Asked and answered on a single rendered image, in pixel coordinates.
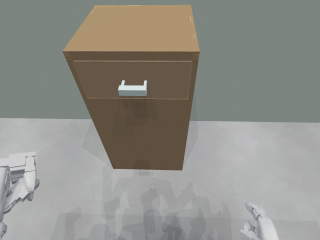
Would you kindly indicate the robot left hand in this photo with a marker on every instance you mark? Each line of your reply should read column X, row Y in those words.
column 20, row 169

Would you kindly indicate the handle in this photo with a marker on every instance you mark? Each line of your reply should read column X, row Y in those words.
column 132, row 90

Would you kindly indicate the cabinet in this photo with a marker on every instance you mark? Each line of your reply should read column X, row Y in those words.
column 139, row 133

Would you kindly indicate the drawer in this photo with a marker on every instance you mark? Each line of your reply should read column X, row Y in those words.
column 166, row 79

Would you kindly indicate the robot right hand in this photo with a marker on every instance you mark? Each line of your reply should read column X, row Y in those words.
column 264, row 229

